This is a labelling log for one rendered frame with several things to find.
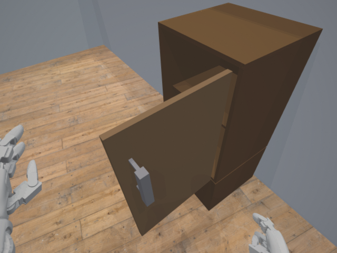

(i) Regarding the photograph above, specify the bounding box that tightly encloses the robot left forearm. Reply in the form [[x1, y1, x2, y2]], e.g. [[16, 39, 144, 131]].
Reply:
[[0, 219, 15, 253]]

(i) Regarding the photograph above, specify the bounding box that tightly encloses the robot left hand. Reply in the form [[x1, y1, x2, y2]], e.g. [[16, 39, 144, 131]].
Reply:
[[0, 125, 42, 220]]

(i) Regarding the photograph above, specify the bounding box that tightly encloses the robot right hand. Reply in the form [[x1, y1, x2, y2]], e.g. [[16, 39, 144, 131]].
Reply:
[[249, 213, 289, 253]]

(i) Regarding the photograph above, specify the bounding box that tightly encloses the cupboard door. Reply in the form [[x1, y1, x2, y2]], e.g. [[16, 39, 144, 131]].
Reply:
[[99, 69, 233, 236]]

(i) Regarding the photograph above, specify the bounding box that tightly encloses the handle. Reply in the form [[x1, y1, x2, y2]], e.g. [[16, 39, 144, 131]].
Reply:
[[128, 158, 155, 207]]

